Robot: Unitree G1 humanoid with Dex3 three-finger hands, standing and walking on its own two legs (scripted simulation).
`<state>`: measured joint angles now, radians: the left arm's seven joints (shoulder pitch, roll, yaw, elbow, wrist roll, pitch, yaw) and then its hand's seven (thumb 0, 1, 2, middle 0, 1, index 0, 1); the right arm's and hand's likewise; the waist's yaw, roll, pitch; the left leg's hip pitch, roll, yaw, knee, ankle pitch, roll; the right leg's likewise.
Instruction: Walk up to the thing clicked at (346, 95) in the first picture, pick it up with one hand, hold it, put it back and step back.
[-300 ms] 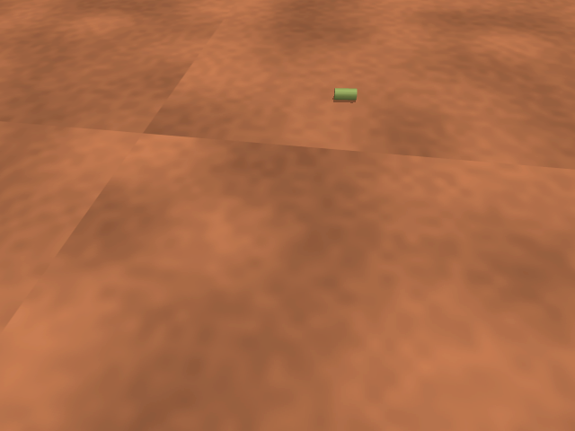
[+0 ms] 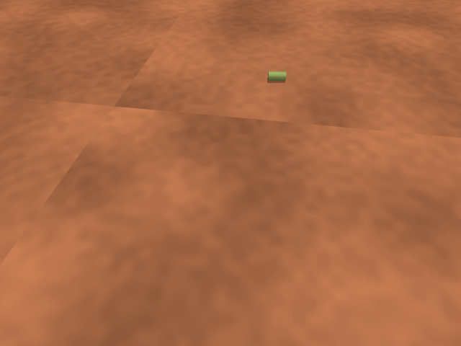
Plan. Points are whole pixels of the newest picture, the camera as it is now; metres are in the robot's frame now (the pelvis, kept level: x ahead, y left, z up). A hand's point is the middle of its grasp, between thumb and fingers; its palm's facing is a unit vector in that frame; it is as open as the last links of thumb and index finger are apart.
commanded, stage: stand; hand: left
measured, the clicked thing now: (277, 76) +2.16 -0.36 -0.75
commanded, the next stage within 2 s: walk up in 0.82 s
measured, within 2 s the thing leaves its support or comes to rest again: neither
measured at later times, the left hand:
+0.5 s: hand out of the picture +0.08 +0.25 -0.16, palm faces -0.02 -0.94 -0.33, open 7.4 cm
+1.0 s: hand out of the picture +0.12 +0.26 -0.14, palm faces -0.12 -0.93 -0.34, open 7.4 cm
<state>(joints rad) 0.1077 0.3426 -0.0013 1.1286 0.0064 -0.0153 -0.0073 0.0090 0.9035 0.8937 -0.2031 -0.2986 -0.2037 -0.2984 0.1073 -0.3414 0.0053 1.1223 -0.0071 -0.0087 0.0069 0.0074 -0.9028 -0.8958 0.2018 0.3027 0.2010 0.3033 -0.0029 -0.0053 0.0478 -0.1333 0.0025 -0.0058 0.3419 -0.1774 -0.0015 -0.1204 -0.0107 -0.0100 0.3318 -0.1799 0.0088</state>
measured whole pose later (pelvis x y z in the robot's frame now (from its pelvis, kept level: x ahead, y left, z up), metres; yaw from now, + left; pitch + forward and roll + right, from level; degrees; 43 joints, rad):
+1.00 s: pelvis +0.03 -0.02 +0.00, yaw -4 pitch +0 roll +1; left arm 0.18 0.42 0.07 1.05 0.04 0.01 -0.10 0.01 0.90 0.89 -0.20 -0.30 -0.20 -0.30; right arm 0.21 -0.39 -0.08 1.02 -0.04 -0.08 0.04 0.01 -0.90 -0.90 0.21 0.30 0.21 0.30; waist -0.02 -0.02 0.01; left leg -0.09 0.03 0.07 0.34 -0.26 0.03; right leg -0.42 -0.05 0.02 0.83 -0.40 -0.01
